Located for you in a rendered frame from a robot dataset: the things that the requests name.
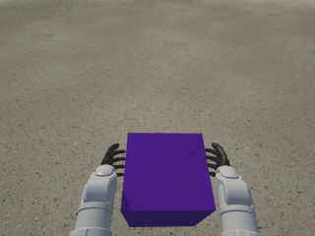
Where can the left robot hand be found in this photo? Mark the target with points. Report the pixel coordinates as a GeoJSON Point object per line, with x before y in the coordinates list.
{"type": "Point", "coordinates": [109, 159]}

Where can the right robot hand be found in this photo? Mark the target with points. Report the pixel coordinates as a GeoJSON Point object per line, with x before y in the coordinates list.
{"type": "Point", "coordinates": [220, 159]}

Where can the robot left forearm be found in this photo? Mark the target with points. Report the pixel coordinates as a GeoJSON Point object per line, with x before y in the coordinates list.
{"type": "Point", "coordinates": [97, 203]}

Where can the robot right forearm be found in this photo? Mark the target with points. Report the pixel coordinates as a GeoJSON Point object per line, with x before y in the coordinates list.
{"type": "Point", "coordinates": [237, 212]}

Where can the carton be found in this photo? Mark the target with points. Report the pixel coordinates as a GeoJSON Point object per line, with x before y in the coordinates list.
{"type": "Point", "coordinates": [166, 180]}

